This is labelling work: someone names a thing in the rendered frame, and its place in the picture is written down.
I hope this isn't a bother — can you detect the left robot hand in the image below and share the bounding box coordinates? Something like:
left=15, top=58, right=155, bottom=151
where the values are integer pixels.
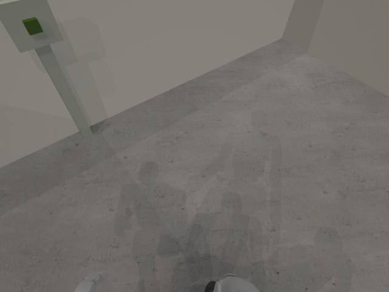
left=74, top=270, right=108, bottom=292

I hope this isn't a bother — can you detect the panel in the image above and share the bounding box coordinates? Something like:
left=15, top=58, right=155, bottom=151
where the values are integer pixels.
left=0, top=0, right=93, bottom=139

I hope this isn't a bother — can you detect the button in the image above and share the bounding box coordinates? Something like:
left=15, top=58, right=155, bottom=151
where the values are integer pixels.
left=22, top=17, right=43, bottom=35

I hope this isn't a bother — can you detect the right robot thigh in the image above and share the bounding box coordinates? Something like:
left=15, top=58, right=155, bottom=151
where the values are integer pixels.
left=214, top=276, right=260, bottom=292

